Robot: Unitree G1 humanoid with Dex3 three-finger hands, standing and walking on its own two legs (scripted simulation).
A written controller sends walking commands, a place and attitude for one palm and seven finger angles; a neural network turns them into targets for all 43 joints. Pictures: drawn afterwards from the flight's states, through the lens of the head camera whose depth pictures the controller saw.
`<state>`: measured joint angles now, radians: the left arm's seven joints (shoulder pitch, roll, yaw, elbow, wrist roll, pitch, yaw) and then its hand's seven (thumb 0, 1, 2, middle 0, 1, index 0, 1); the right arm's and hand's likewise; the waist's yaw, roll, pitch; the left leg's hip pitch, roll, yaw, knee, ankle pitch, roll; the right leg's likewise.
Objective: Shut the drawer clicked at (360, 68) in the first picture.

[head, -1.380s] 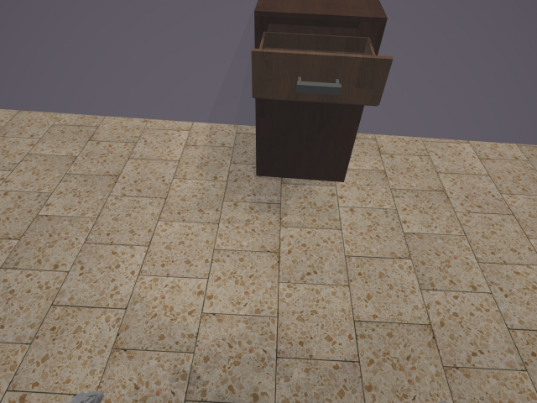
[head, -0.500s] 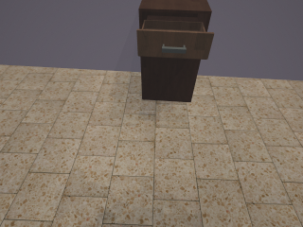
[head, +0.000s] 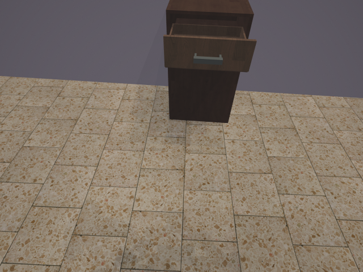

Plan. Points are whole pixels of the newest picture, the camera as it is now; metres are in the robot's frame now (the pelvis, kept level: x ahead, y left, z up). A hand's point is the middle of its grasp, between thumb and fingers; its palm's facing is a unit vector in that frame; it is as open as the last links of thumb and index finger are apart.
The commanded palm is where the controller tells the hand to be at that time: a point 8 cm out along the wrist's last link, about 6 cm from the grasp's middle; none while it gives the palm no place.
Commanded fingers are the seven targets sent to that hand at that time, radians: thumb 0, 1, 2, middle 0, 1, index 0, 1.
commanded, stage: look at it before walking up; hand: left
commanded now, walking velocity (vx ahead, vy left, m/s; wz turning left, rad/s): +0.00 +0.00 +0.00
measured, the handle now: (207, 58) +1.05 -0.07 -0.04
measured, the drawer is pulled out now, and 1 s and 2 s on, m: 0.30 0.30 0.30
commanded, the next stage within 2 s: walk to a spot facing it in 0.06 s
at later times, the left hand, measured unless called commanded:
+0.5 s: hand out of the picture +0.07 +0.19 -0.18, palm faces -0.12 -0.97 -0.21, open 7.4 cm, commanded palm none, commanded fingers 0.00 0.90 0.90 -0.20 -0.30 -0.20 -0.30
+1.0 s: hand (137, 245) +0.23 +0.14 -0.18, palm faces -0.25 -0.95 -0.18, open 7.4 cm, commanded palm none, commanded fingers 0.00 0.90 0.90 -0.20 -0.30 -0.20 -0.30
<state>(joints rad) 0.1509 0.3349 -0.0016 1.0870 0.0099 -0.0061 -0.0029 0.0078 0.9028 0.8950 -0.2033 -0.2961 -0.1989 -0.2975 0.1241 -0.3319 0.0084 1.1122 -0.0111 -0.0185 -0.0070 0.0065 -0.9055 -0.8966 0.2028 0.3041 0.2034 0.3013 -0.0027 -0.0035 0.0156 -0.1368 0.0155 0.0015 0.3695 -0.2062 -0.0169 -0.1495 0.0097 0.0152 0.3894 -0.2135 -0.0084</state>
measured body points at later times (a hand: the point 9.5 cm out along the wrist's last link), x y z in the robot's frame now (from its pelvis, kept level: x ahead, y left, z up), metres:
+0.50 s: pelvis +0.04 -0.01 -0.01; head +0.05 -0.02 +0.44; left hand +0.08 +0.24 -0.16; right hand +0.01 -0.26 -0.17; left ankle +0.00 +0.13 -0.75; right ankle +0.03 -0.11 -0.72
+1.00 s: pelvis +0.20 -0.04 -0.01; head +0.23 -0.04 +0.44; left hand +0.24 +0.19 -0.16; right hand +0.27 -0.31 -0.13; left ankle +0.36 +0.04 -0.71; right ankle +0.08 -0.12 -0.75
